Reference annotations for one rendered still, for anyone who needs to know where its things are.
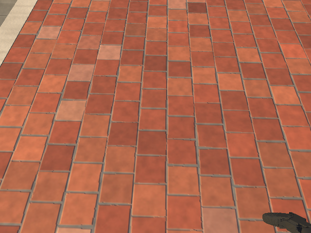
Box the right robot hand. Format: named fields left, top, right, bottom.
left=262, top=212, right=311, bottom=233

